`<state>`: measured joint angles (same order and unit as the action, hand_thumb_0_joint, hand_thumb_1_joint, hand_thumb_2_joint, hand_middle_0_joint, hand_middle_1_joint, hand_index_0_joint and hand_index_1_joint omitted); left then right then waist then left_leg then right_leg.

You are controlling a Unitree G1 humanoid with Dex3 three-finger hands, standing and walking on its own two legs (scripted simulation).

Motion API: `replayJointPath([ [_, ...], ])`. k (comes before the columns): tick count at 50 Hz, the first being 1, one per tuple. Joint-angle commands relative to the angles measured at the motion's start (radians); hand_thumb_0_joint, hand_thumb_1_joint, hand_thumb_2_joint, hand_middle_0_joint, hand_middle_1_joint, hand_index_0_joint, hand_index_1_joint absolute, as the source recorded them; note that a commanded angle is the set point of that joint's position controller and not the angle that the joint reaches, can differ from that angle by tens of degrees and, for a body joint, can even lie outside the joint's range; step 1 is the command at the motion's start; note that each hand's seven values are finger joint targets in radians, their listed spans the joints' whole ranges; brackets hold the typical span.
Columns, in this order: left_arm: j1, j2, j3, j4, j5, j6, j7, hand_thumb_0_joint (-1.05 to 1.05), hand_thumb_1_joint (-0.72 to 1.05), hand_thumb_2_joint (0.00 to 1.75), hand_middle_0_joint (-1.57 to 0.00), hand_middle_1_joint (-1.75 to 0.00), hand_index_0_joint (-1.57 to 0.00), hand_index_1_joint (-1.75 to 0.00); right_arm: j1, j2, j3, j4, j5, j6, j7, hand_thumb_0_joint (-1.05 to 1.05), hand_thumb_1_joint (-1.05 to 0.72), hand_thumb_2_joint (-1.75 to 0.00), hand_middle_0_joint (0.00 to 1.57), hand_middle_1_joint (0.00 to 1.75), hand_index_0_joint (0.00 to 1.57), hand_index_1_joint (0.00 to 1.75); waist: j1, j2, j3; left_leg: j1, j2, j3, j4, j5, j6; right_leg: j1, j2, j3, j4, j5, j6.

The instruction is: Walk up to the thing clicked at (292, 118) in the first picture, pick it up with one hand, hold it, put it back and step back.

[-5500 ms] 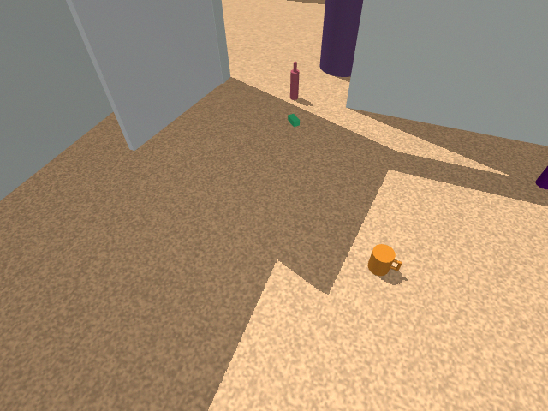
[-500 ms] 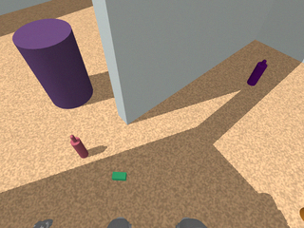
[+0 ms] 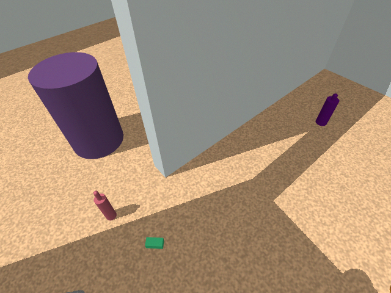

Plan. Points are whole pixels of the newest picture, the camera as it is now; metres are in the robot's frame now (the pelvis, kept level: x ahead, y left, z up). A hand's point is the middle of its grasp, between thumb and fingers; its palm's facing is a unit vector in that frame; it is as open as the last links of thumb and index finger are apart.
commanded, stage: walk up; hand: left
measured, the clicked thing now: (154, 243) +0.48 +0.23 -0.74
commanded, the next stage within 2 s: stand in 0.82 s
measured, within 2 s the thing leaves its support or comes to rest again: neither
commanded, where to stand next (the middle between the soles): +0.07 -0.02 m, yaw -1 degrees
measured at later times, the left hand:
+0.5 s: hand out of the picture +0.10 +0.27 -0.14, palm faces +0.01 -0.95 -0.30, open 7.4 cm
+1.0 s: hand out of the picture +0.10 +0.27 -0.14, palm faces +0.00 -0.95 -0.32, open 7.4 cm
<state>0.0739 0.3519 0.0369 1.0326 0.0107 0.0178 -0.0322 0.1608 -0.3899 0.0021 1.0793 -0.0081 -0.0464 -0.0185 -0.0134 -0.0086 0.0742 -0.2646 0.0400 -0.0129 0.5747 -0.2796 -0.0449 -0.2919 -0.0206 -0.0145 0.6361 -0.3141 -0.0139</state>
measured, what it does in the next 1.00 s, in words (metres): stands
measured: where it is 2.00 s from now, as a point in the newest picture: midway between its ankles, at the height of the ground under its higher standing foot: outside the picture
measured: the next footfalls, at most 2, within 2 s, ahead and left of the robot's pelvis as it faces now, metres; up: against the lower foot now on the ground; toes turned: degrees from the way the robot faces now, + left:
none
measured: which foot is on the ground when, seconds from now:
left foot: down 0.00-1.00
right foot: down 0.00-1.00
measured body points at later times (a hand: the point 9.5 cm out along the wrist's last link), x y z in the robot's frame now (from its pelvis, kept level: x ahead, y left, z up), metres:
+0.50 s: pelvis +0.01 +0.02 +0.01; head +0.02 +0.02 +0.46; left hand +0.10 +0.32 -0.12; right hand +0.10 -0.29 -0.11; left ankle +0.02 +0.16 -0.73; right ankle +0.02 -0.11 -0.73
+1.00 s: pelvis +0.02 +0.02 +0.02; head +0.03 +0.01 +0.47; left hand +0.10 +0.32 -0.11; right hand +0.11 -0.29 -0.11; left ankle +0.02 +0.16 -0.73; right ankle +0.02 -0.11 -0.73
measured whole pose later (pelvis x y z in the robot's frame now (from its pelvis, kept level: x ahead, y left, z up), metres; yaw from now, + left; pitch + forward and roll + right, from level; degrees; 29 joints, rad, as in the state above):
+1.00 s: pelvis +0.02 +0.02 +0.02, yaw +1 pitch -2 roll +0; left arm 0.06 0.34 0.03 1.15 0.01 -0.01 -0.02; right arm 0.07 -0.36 0.00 1.14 -0.01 -0.02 0.00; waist -0.01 0.01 0.07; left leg -0.13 0.04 -0.02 0.35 -0.18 -0.04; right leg -0.13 -0.02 -0.03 0.35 -0.19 0.01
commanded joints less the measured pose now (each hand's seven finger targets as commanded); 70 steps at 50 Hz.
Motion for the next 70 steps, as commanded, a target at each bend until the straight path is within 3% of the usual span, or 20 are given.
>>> replayJointPath([
  [1,-0.076,0.223,0.050,-0.056,-0.007,-0.018,0.015,0.00,0.90,0.90,-0.20,-0.30,-0.20,-0.30,-0.025,-0.230,-0.049,-0.038,-0.005,-0.021,-0.015,0.00,-0.90,-0.90,0.20,0.30,0.20,0.30,0.013,-0.030,-0.109,0.022,0.069,-0.069,-0.124,0.120,0.092,0.065,-0.097,0.126,-0.197,0.080,-0.044],
  [8,-0.087,0.210,0.047,-0.029,-0.011,-0.013,0.011,0.00,0.90,0.90,-0.20,-0.30,-0.20,-0.30,-0.056,-0.215,-0.040,-0.023,-0.004,-0.022,-0.015,0.00,-0.90,-0.90,0.20,0.30,0.20,0.30,0.017,-0.001,-0.110,0.039,0.076,-0.068,-0.173,0.159,0.082,0.101,-0.095,0.111,-0.230,0.116,-0.038],
  [12,-0.085,0.210,0.044,-0.010,-0.009,-0.008,0.007,0.00,0.90,0.90,-0.20,-0.30,-0.20,-0.30,-0.075,-0.221,-0.041,-0.016,-0.005,-0.021,-0.014,0.00,-0.90,-0.90,0.20,0.30,0.20,0.30,0.019,0.026,-0.094,0.028,0.092,-0.092,-0.230,0.083,0.084,0.114,-0.085,0.099,-0.241,0.077,-0.031],
  [16,-0.071,0.206,0.041,0.003,-0.007,-0.013,0.007,0.00,0.90,0.90,-0.20,-0.30,-0.20,-0.30,-0.082,-0.216,-0.040,-0.017,-0.004,-0.025,-0.014,0.00,-0.90,-0.90,0.20,0.30,0.20,0.30,0.021,0.025,-0.143,0.069,0.096,-0.074,-0.212,0.229,0.082,0.171,-0.092,0.087,-0.240,0.224,-0.022],
  [18,-0.080,0.211,0.040,0.006,-0.009,-0.013,0.007,0.00,0.90,0.90,-0.20,-0.30,-0.20,-0.30,-0.083,-0.212,-0.040,-0.016,-0.003,-0.023,-0.014,0.00,-0.90,-0.90,0.20,0.30,0.20,0.30,0.015,0.021,-0.130,0.074,0.093,-0.065,-0.222,0.228,0.077,0.165,-0.096,0.089,-0.250,0.232,-0.020],
  [22,-0.068,0.205,0.037,0.018,-0.008,-0.010,0.008,0.00,0.90,0.90,-0.20,-0.30,-0.20,-0.30,-0.107,-0.208,-0.042,-0.023,-0.002,-0.017,-0.013,0.00,-0.90,-0.90,0.20,0.30,0.20,0.30,0.021,0.029,-0.100,0.067,0.093,-0.072,-0.240,0.168,0.076,0.151,-0.091,0.085,-0.275,0.177,-0.015],
  [26,-0.064,0.206,0.037,0.024,-0.005,-0.012,0.007,0.00,0.90,0.90,-0.20,-0.30,-0.20,-0.30,-0.108,-0.208,-0.044,-0.020,-0.002,-0.016,-0.011,0.00,-0.90,-0.90,0.20,0.30,0.20,0.30,0.016,0.022,-0.112,0.086,0.092,-0.067,-0.247,0.161,0.074,0.155,-0.095,0.088,-0.284,0.193,-0.014],
  [30,-0.054,0.207,0.040,0.028,-0.003,-0.015,0.011,0.00,0.90,0.90,-0.20,-0.30,-0.20,-0.30,-0.109,-0.202,-0.045,-0.020,-0.001,-0.013,-0.011,0.00,-0.90,-0.90,0.20,0.30,0.20,0.30,0.016,0.002,-0.132,0.112,0.091,-0.053,-0.228,0.245,0.074,0.172,-0.099,0.083,-0.291,0.245,-0.012],
  [39,-0.051,0.211,0.045,0.025,0.000,-0.012,0.014,0.00,0.90,0.90,-0.20,-0.30,-0.20,-0.30,-0.106,-0.198,-0.050,-0.019,-0.002,-0.006,-0.011,0.00,-0.90,-0.90,0.20,0.30,0.20,0.30,0.012,0.002,-0.103,0.097,0.085,-0.054,-0.241,0.227,0.068,0.172,-0.094,0.073,-0.301,0.223,-0.010],
  [42,-0.050,0.197,0.031,0.042,-0.009,-0.035,0.022,0.00,0.90,0.90,-0.20,-0.30,-0.20,-0.30,-0.151,-0.173,-0.039,-0.022,-0.006,0.005,0.002,0.00,-0.90,-0.90,0.20,0.30,0.20,0.30,0.015,0.053,-0.111,0.110,0.087,-0.069,-0.259,0.236,0.055,0.194,-0.111,0.094,-0.334,0.248,-0.004],
  [46,-0.050,0.206,0.028,0.057,-0.006,-0.044,0.030,0.00,0.90,0.90,-0.20,-0.30,-0.20,-0.30,-0.143,-0.178,-0.038,-0.009,-0.002,0.009,0.008,0.00,-0.90,-0.90,0.20,0.30,0.20,0.30,0.015,0.011,-0.124,0.151,0.095,-0.074,-0.268,0.278,0.053,0.208,-0.113,0.083,-0.333,0.298,-0.004],
  [55,-0.059,0.207,0.021,0.069,-0.006,-0.048,0.034,0.00,0.90,0.90,-0.20,-0.30,-0.20,-0.30,-0.138,-0.176,-0.037,0.005,-0.002,0.016,0.014,0.00,-0.90,-0.90,0.20,0.30,0.20,0.30,0.011,0.002,-0.098,0.133,0.087,-0.076,-0.298,0.188,0.050,0.203,-0.112,0.078,-0.365,0.216,0.006],
  [60,-0.056,0.210,0.021,0.066,-0.007,-0.050,0.035,0.00,0.90,0.90,-0.20,-0.30,-0.20,-0.30,-0.136,-0.173,-0.036,0.005,-0.003,0.011,0.015,0.00,-0.90,-0.90,0.20,0.30,0.20,0.30,0.014,0.007,-0.117,0.156,0.096,-0.077,-0.296,0.245,0.049,0.215,-0.119,0.079,-0.355,0.264,0.003],
  [70,-0.036,0.205,0.012,0.068,-0.005,-0.048,0.035,0.00,0.90,0.90,-0.20,-0.30,-0.20,-0.30,-0.139,-0.180,-0.037,0.011,-0.002,0.013,0.014,0.00,-0.90,-0.90,0.20,0.30,0.20,0.30,0.016,0.020,-0.118,0.157,0.098,-0.076,-0.297,0.244,0.051,0.207,-0.119,0.074,-0.361,0.259,0.003],
])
